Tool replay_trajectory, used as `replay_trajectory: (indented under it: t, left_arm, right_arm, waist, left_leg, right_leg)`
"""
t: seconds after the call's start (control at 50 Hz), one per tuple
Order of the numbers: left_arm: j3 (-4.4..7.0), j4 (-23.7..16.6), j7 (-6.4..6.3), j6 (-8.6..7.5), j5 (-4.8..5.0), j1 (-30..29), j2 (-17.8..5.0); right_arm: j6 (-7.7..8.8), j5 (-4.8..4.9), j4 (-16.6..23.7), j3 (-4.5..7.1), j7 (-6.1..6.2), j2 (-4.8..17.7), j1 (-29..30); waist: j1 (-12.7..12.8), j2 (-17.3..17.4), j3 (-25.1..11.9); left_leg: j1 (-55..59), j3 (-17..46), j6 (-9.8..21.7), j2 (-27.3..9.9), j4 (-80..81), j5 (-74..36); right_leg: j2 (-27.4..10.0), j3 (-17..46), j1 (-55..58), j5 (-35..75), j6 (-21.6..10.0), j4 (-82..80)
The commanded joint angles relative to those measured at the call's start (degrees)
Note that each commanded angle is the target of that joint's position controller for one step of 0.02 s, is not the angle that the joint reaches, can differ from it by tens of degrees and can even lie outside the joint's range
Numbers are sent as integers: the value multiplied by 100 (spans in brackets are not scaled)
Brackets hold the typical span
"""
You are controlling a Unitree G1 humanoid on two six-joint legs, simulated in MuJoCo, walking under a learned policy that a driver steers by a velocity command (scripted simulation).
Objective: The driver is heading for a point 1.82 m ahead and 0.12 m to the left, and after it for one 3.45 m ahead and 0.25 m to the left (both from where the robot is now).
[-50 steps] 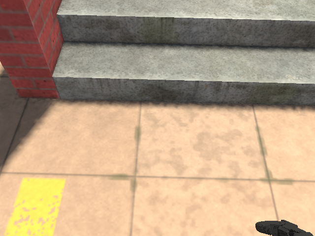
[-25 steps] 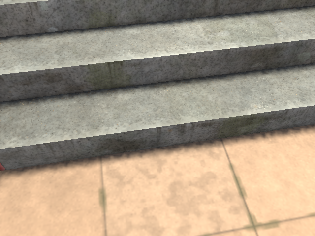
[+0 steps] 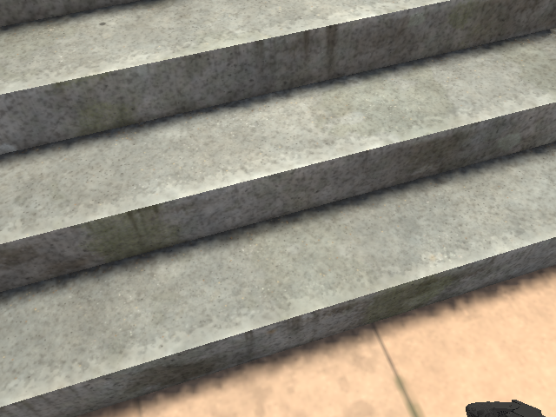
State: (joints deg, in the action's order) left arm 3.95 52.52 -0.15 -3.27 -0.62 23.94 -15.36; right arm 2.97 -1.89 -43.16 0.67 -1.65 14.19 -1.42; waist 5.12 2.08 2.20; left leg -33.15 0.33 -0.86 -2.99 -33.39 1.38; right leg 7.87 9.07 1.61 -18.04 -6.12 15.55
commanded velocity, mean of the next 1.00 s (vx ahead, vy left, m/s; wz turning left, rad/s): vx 0.50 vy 0.00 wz -0.07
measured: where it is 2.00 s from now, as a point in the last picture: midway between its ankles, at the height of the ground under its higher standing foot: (302, 167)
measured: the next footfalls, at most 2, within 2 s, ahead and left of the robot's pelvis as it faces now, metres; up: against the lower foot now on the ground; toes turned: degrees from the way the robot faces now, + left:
left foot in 0.06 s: +0.21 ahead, +0.12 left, +0.00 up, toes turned -1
right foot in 0.56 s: +0.44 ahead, -0.08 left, +0.00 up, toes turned -6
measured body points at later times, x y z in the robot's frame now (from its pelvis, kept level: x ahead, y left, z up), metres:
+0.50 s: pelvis +0.26 +0.02 +0.00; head +0.29 +0.02 +0.45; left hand +0.47 +0.23 -0.11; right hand +0.20 -0.22 -0.13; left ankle +0.17 +0.12 -0.74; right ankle +0.39 -0.10 -0.71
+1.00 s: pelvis +0.45 -0.01 +0.01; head +0.45 -0.01 +0.46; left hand +0.40 +0.24 -0.14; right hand +0.57 -0.25 -0.12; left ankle +0.44 +0.09 -0.49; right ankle +0.40 -0.08 -0.74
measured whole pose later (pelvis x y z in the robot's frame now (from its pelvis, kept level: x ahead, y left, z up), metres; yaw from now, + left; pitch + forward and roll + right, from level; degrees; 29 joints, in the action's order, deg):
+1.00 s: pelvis +0.45 -0.01 +0.01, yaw -3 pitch +2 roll -1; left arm 1.0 60.2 -0.9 -5.9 -2.0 27.5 -11.5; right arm 0.2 -2.1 -49.9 1.3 1.2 10.8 -9.4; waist 1.7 1.4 -3.6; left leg -51.1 -2.1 2.5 -3.0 -106.9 28.0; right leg 4.8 -3.9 -5.9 -12.6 -5.7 15.8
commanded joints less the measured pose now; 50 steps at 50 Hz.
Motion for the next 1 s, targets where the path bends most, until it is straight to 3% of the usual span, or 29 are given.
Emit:
replay_trajectory:
  t: [0.02, 0.04, 0.06, 0.08, 0.1, 0.12, 0.14, 0.16, 0.18, 0.24, 0.3, 0.38, 0.44, 0.5, 0.54, 0.56, 0.58, 0.6, 0.62, 0.64, 0.66, 0.68, 0.76, 0.82, 0.86, 0.9, 0.92, 0.98, 1.0]
  left_arm:
    - [184, -223, -70, -109, -33, -25, -968]
    - [182, -207, -50, -129, -43, -81, -1001]
    - [137, -205, -12, -166, -36, -66, -893]
    - [13, -395, 22, -206, 92, 127, -467]
    - [-13, -316, 27, -167, 176, 815, -312]
    - [27, -227, -7, -101, -20, 361, -708]
    - [20, -297, 47, -103, -50, -120, -679]
    - [-11, -359, 78, -97, -56, -348, -592]
    - [-22, -382, 111, -58, -134, -457, -548]
    - [-92, -320, 183, 45, -197, -391, -366]
    - [-153, -497, 231, 45, -215, -1031, -286]
    - [-281, -813, 247, 5, -165, -2075, -108]
    - [-347, -865, 171, -10, -112, -2396, -63]
    - [-310, -874, 95, -62, -114, -2341, -230]
    - [-244, -561, 35, -165, -171, -1476, -315]
    - [-174, -343, -18, -234, -258, -832, -490]
    - [-62, -226, -68, -276, -351, -44, -953]
    - [84, -138, -28, -167, -251, -43, -1382]
    - [51, -170, 29, -93, -60, -232, -999]
    - [-57, -292, 54, -95, 1, -803, -629]
    - [-118, -339, 76, -99, -15, -1139, -412]
    - [-149, -317, 54, -129, -3, -1216, -337]
    - [-156, -9, 48, -274, -14, -792, -364]
    - [-145, 135, 54, -256, -68, -493, -385]
    - [-140, 281, 14, -224, -67, -130, -380]
    - [-128, 469, -43, -238, -63, 348, -406]
    - [-115, 587, -73, -251, -94, 651, -488]
    - [-148, 734, -127, -329, -156, 887, -408]
    - [-187, 844, -121, -339, -196, 1008, -319]
  right_arm:
    - [178, 24, 306, 186, 52, 688, -124]
    - [227, 31, 91, 242, 112, 784, -783]
    - [303, -27, -90, 306, 191, 960, -1527]
    - [322, -181, -104, 402, 276, 1420, -2317]
    - [229, -176, -276, 536, 206, 1742, -2265]
    - [169, -22, -201, 433, 154, 1163, -1835]
    - [170, 48, -154, 348, 126, 803, -1449]
    - [181, 31, -185, 295, 120, 638, -1278]
    - [213, 49, -281, 260, 143, 575, -1336]
    - [353, 130, -578, 243, 112, 555, -1666]
    - [385, 162, -769, 255, 108, 598, -1896]
    - [350, 142, -962, 245, 110, 582, -2141]
    - [350, 136, -1080, 262, 133, 687, -2339]
    - [316, 121, -1104, 273, 178, 731, -2213]
    - [285, 176, -1103, 251, 195, 697, -2048]
    - [281, 205, -1067, 202, 208, 617, -2054]
    - [286, 202, -855, 125, 229, 429, -2056]
    - [230, 301, -935, 44, 235, -15, -2855]
    - [109, 121, -1126, 178, 300, 529, -2663]
    - [113, 54, -1048, 185, 249, 475, -2319]
    - [123, 63, -1001, 158, 211, 358, -2108]
    - [84, 36, -974, 159, 189, 337, -1962]
    - [-52, -36, -1055, 156, 112, 185, -2012]
    - [-156, -53, -1035, 133, 131, 25, -1844]
    - [-192, -71, -781, 165, 174, 106, -1178]
    - [-178, -95, -508, 170, 206, 87, -575]
    - [-187, -82, -399, 138, 243, -21, -353]
    - [-155, 5, 78, 45, 329, -165, 247]
    - [-148, 52, 199, -26, 362, -344, 395]
  waist:
    - [-365, -691, -132]
    - [-659, -572, -457]
    - [-995, -348, -954]
    - [-1169, 386, -1765]
    - [-772, 1547, -1905]
    - [-690, 407, -1093]
    - [-667, -18, -515]
    - [-587, -74, -284]
    - [-531, 77, -139]
    - [-386, 267, -281]
    - [-449, 280, -118]
    - [-633, 264, 53]
    - [-729, 359, -19]
    - [-586, 353, -102]
    - [-195, 188, -549]
    - [38, -19, -964]
    - [251, -733, -1532]
    - [-175, -2005, -1854]
    - [-185, -992, -1509]
    - [-363, -674, -876]
    - [-486, -505, -533]
    - [-573, -505, -313]
    - [-724, -567, -483]
    - [-683, -860, -487]
    - [-487, -693, -115]
    - [-316, -441, 151]
    - [-218, -476, 182]
    - [-213, -275, 262]
    - [-183, -395, 245]
  left_leg:
    - [988, -93, 296, 263, 457, 457]
    - [1766, -220, 420, 449, 747, 579]
    - [2901, 66, 616, 122, 880, 569]
    - [4324, 1810, 1034, -1280, 1022, 1434]
    - [4890, 4085, 1677, -2189, 1732, 1520]
    - [4198, 3804, 1526, -1911, 1880, 2240]
    - [3493, 2909, 1399, -1619, 1993, 2057]
    - [3106, 2319, 1255, -1344, 2140, 1436]
    - [2877, 1880, 1178, -1167, 2213, 693]
    - [2796, 1191, 1175, -953, 2285, -721]
    - [2843, 818, 1238, -873, 2484, -1052]
    - [2714, 283, 1081, -545, 2535, -1559]
    - [2882, 180, 973, -578, 2336, -2037]
    - [3275, 310, 898, -840, 1833, -2765]
    - [3393, 201, 773, -680, 720, -3577]
    - [2945, 81, 667, -470, -149, -2984]
    - [1940, -203, 554, -110, -1653, -804]
    - [355, -383, 420, 760, -3216, 2892]
    - [25, 87, 479, 449, -3975, 2784]
    - [-123, 154, 480, 242, -3995, 2275]
    - [-4, 136, 433, 60, -3794, 1928]
    - [176, 114, 368, -51, -3608, 1750]
    - [531, -142, 185, 33, -3726, 1497]
    - [183, -350, 182, 65, -4595, 1578]
    - [-942, -306, 188, -56, -5297, 1639]
    - [-2237, -212, 189, -157, -6012, 1810]
    - [-3037, -284, 224, -82, -6917, 2235]
    - [-4532, 44, 392, -159, -8069, 2983]
    - [-5060, 87, 500, -45, -8887, 3360]
  right_leg:
    - [-1648, 759, -70, 4210, -325, 445]
    - [-1455, 590, -71, 4857, -238, 1219]
    - [-1186, 370, -522, 4445, -137, 2288]
    - [-741, -5, -1651, 2608, 29, 3946]
    - [22, -421, -3092, -1153, 157, 5138]
    - [-456, -141, -3496, -765, 78, 5385]
    - [-643, -156, -3451, -290, 99, 5206]
    - [-808, -235, -3358, -54, 131, 4982]
    - [-900, -316, -3286, 16, 183, 4823]
    - [-985, -538, -3150, 179, 322, 4647]
    - [-1178, -818, -3630, 602, 462, 4298]
    - [-1172, -1188, -3464, 1308, 586, 2911]
    - [-965, -1318, -2957, 1524, 506, 2026]
    - [-901, -1215, -2679, 1209, 279, 1629]
    - [-645, -1328, -1691, 1306, 67, 1017]
    - [-860, -1137, -663, 1632, -66, 862]
    - [-2145, 198, 506, 2322, -293, 866]
    - [-3192, 1996, 1316, 2956, -1086, 455]
    - [-2848, 1843, 888, 2031, -1010, 326]
    - [-2585, 1263, 107, 1452, -871, 85]
    - [-2370, 884, -493, 1362, -744, -232]
    - [-2198, 566, -900, 1621, -638, -422]
    - [-1977, -159, -1211, 3200, -670, -358]
    - [-1953, -183, -1383, 2215, -903, -430]
    - [-2073, 279, -1079, 660, -1084, -701]
    - [-2260, 699, -357, -50, -1205, -851]
    - [-2437, 928, 145, 74, -1292, -780]
    - [-2617, 855, 683, 256, -1165, -657]
    - [-2699, 892, 758, 214, -1151, -524]
Over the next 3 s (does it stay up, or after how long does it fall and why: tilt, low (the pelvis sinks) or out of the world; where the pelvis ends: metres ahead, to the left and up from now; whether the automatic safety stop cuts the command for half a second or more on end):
stays up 1.14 0.00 0.32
